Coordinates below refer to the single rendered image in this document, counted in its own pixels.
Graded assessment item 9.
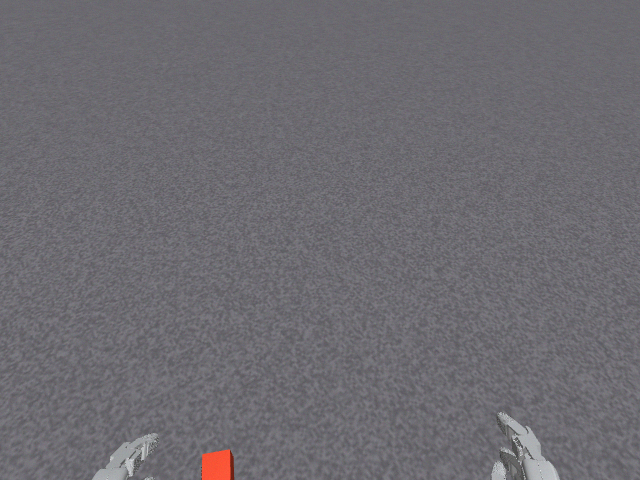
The right robot hand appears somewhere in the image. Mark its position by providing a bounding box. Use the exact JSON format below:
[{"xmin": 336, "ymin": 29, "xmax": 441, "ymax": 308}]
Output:
[{"xmin": 490, "ymin": 412, "xmax": 560, "ymax": 480}]

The left robot hand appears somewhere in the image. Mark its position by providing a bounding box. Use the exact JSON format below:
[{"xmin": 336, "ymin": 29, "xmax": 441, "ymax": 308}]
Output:
[{"xmin": 92, "ymin": 433, "xmax": 159, "ymax": 480}]

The cube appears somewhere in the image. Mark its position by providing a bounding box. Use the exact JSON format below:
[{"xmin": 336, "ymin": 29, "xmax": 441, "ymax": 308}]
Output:
[{"xmin": 202, "ymin": 449, "xmax": 234, "ymax": 480}]

